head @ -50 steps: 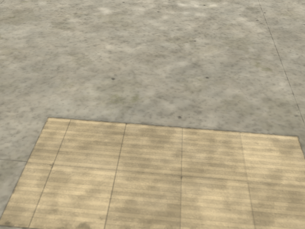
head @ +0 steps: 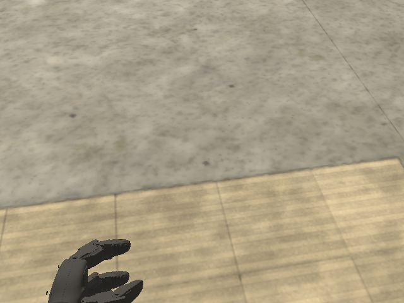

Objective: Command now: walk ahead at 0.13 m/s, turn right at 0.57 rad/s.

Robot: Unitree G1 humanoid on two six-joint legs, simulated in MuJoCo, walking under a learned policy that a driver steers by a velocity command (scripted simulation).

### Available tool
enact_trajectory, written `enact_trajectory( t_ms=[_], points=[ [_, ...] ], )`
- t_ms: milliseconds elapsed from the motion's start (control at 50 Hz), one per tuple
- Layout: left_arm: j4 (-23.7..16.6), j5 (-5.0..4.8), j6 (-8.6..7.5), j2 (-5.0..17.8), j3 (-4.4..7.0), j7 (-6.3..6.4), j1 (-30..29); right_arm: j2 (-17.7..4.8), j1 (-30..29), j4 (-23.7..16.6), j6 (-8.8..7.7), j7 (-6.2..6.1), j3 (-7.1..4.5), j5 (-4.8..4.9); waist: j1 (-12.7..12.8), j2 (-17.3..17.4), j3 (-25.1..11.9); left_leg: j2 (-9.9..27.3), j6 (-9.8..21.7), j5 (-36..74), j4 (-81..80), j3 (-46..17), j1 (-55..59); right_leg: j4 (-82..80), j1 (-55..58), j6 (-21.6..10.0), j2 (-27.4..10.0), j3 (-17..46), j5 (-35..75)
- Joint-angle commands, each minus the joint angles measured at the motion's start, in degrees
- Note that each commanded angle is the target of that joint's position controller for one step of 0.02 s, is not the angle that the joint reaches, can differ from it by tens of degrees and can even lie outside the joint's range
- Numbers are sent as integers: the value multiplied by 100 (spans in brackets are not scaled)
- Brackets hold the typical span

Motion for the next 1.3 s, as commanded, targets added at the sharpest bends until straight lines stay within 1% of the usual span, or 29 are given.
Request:
enact_trajectory(
  t_ms=[20,40,60,80,100,120,140,180,280,380,420,440,460,480,500,540,700,740,780,820,940,960,980,1000,1020,1040,1080,1200,1300],
  points=[
    [-283,63,-92,645,259,-40,729,-1288,-238,-581,-9,56,-453,102,888,638,-486,1113,328,6867,1489,-533,-215,-938,1608,-544,382,-204,15],
    [-146,122,-100,1442,511,111,1670,-1201,-470,-922,-169,122,-450,3,1285,-282,-1390,684,-165,4208,3647,-433,-2073,-1141,3975,-1151,-545,1342,3209],
    [-244,177,-78,2065,599,193,1669,-596,-200,-1327,-387,351,-215,-128,806,-1745,-2386,-530,-463,-1080,5800,-1387,-4188,-1379,5805,-2652,-2202,4164,5081],
    [-231,343,68,1682,496,277,2115,-983,-656,-1319,-528,509,-315,-57,1280,-789,-2746,-371,-370,-849,6002,-2516,-4586,-1690,5665,-2509,-2096,3984,3629],
    [-214,295,116,1445,429,303,1623,-1014,-1113,-1515,-428,472,-342,49,1105,-461,-2121,-280,-325,-448,5994,-2439,-4939,-1714,5113,-2164,-1857,3303,2826],
    [-253,53,120,1246,351,298,907,-930,-1211,-1570,-233,298,-367,-6,634,297,-1269,-79,-330,186,5281,-2272,-4652,-1889,3794,-1648,-1420,2617,2222],
    [-337,-63,131,1026,302,282,472,-969,-1144,-1578,-38,139,-432,-49,342,186,-800,29,-384,456,4707,-2145,-4219,-1972,2796,-1374,-1138,2216,1860],
    [-399,9,124,1104,338,235,256,-909,-970,-1687,99,128,-455,-81,73,-78,-599,-94,-404,938,4008,-1865,-3184,-2139,1452,-1191,-626,1851,1578],
    [-166,34,194,1335,397,453,728,-664,-1551,-1928,83,222,-330,-103,232,-310,-903,-151,-603,1482,2326,-2063,-2732,-2062,1536,-1095,-516,2109,419],
    [109,163,127,637,108,413,956,-631,-1674,-1904,98,311,-203,-89,275,-714,-937,-19,-472,1448,890,-1933,-1240,-1962,1276,-872,-540,1995,-424],
    [296,249,19,469,22,294,1322,-589,-1664,-1929,63,435,-188,-155,279,-587,-768,-167,-243,1969,-267,-1718,-461,-1733,1216,-582,-362,1766,-623],
    [367,272,-47,479,32,300,1593,-846,-1708,-2043,47,468,-217,-228,432,-289,-684,210,-65,2948,-336,-2167,-257,-1457,1202,-303,-160,1657,-985],
    [388,258,-102,688,123,252,2075,-1229,-2061,-2126,40,493,-318,-241,937,527,-668,351,246,3213,-155,-2358,-254,-1452,1169,-99,148,1349,-1252],
    [288,195,-96,969,196,288,1615,-1238,-2073,-2134,25,503,-397,-173,681,1019,-535,303,375,2090,-531,-2601,-1061,-1250,1717,61,185,1043,-1195],
    [199,134,-60,1215,289,351,1229,-1138,-2070,-2182,-12,504,-372,-92,570,986,-191,265,407,1676,-746,-2732,-1471,-1063,1840,108,212,926,-1095],
    [139,166,25,1064,307,434,1155,-1120,-2009,-2228,-70,474,-354,12,609,926,-19,220,374,1634,-819,-2896,-1650,-941,1954,66,192,782,-922],
    [71,163,28,863,405,321,1276,-1178,-1731,-2535,80,460,-399,101,568,460,-505,-128,514,2351,-78,-3109,-1627,-829,2135,-114,1,615,-731],
    [76,199,49,1020,443,295,1384,-1071,-1703,-2653,128,498,-364,106,533,-273,-506,-529,270,1977,738,-2543,-2076,-1336,2357,-486,-587,1182,-465],
    [19,208,27,1200,443,328,1293,-1087,-1617,-2719,152,536,-367,85,466,-1115,-445,-687,77,415,1800,-2038,-2653,-1817,2599,-1242,-1781,2378,937],
    [-34,171,-25,1311,433,407,1299,-1216,-1694,-2762,191,540,-428,76,542,-755,-360,-365,1,-686,3084,-1967,-3172,-1815,2788,-1518,-2297,2556,2035],
    [54,-46,161,1545,510,454,922,-1001,-1431,-2581,299,648,-370,181,358,-829,-424,-547,142,1134,490,-1062,-1468,-1236,2245,-496,-1364,533,1180],
    [107,-53,137,1431,486,437,1096,-1026,-1307,-2496,311,629,-413,134,355,-617,-444,-728,257,1601,-91,-1040,-1035,-860,2093,-314,-1214,293,604],
    [92,54,104,1182,445,422,1328,-1404,-1180,-2515,278,600,-530,73,447,353,-403,-264,539,3197,-494,-2070,-300,393,1274,86,-761,-235,-505],
    [-302,323,44,933,336,400,1011,-2186,-1084,-2727,180,586,-651,-25,489,2127,-436,1376,1492,5668,-790,-4783,430,2263,-599,579,39,-168,-3247],
    [-337,224,-39,1124,349,407,759,-2024,-815,-2771,46,660,-559,-267,111,1659,-1250,1921,2222,5415,-1069,-5443,583,3098,-734,569,115,812,-3554],
    [-268,107,-30,1301,396,435,639,-1879,-1047,-2733,-44,684,-518,-266,218,1028,-921,1663,2088,5162,-919,-4967,523,3414,-979,559,55,899,-3145],
    [-82,216,33,1233,388,562,675,-1637,-1409,-2684,25,528,-459,59,370,434,-609,1116,1466,4895,-764,-4148,290,3078,-1046,582,-101,926,-2238],
    [227,144,97,986,272,386,849,-1199,-1547,-2547,134,278,-275,49,489,548,-853,619,857,4681,-936,-3313,176,1667,-29,700,-194,866,-962],
    [392,79,115,913,206,306,849,-950,-1507,-2198,114,248,-167,-160,399,883,-602,520,675,3871,-1328,-2969,-458,183,1365,741,-393,725,-842]
  ],
)
Velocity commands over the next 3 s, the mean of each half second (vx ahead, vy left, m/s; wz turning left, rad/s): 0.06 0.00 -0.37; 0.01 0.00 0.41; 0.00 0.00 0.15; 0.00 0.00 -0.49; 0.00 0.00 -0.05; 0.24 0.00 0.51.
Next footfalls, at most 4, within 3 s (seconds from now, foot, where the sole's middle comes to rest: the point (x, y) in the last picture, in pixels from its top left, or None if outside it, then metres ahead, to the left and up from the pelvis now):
0.02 right None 0.16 -0.10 -0.76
0.42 left None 0.19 0.16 -0.76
1.46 right None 0.20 -0.07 -0.76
2.20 right None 0.14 -0.09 -0.76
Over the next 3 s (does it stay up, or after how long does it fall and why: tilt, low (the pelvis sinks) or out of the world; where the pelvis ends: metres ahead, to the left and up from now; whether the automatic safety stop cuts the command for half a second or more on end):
stays up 0.23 0.08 0.03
